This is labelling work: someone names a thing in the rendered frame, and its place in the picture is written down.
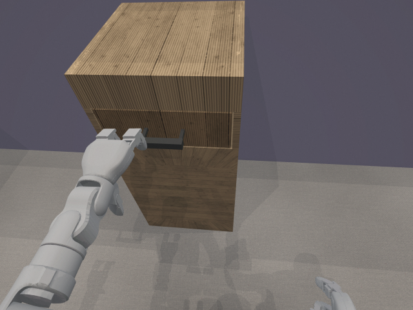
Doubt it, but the cabinet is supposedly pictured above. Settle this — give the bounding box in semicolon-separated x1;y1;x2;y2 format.
64;1;245;232

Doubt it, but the handle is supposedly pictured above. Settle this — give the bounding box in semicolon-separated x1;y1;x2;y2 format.
142;128;185;150

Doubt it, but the right robot hand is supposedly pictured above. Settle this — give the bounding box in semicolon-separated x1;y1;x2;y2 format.
310;276;356;310

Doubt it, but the robot left forearm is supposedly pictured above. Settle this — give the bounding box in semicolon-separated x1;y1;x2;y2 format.
0;175;115;310

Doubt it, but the drawer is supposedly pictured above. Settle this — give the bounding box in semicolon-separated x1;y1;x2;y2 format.
92;108;232;148

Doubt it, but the left robot hand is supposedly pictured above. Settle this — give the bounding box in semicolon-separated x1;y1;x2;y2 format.
81;129;147;216

